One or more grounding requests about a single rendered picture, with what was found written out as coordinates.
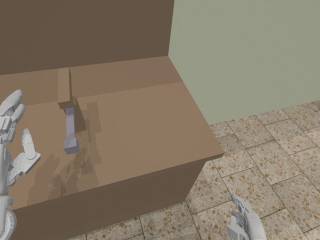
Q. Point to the robot left forearm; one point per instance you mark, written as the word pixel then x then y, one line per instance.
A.
pixel 8 219

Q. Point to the robot left hand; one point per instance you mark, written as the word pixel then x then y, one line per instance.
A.
pixel 11 111

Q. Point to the robot right hand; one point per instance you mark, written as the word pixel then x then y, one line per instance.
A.
pixel 250 226

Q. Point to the counter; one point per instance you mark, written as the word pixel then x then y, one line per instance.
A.
pixel 143 140

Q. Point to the tap lever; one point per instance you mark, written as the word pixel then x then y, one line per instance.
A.
pixel 71 144

